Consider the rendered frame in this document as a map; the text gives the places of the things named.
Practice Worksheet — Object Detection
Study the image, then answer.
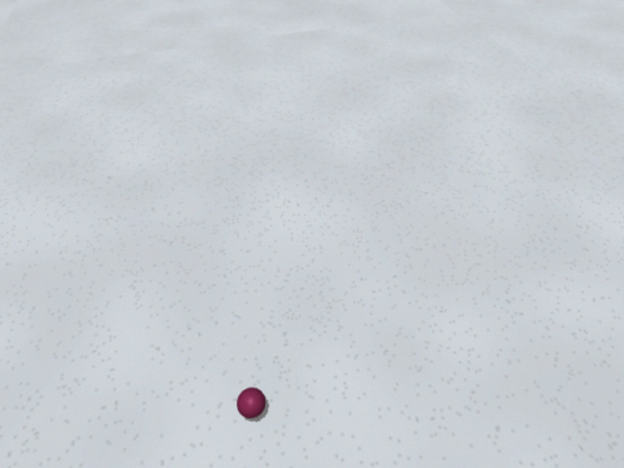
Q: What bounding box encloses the ball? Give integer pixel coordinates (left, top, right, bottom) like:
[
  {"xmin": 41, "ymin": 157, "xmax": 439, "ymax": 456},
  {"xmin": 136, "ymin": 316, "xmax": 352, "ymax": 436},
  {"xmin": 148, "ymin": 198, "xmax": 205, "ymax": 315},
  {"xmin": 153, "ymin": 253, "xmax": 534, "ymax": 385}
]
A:
[{"xmin": 237, "ymin": 387, "xmax": 265, "ymax": 418}]

